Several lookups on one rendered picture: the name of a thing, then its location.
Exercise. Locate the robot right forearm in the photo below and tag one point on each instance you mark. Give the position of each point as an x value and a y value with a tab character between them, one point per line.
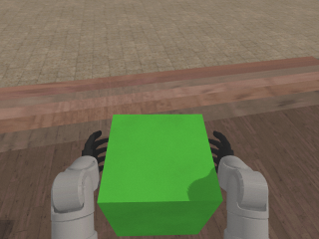
247	201

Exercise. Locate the robot left forearm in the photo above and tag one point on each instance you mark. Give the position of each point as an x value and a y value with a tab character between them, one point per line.
72	200

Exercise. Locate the carton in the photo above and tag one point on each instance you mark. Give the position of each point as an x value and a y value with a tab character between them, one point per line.
159	176

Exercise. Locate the robot right hand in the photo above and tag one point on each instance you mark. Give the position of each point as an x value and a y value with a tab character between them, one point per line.
224	148

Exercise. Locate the robot left hand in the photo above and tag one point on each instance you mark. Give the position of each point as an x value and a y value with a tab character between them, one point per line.
91	145

